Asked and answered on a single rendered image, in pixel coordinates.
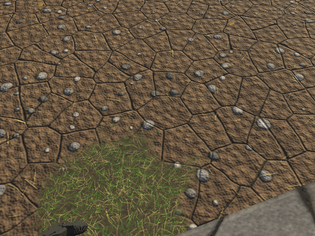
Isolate left robot hand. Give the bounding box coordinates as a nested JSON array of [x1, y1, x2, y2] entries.
[[40, 221, 88, 236]]

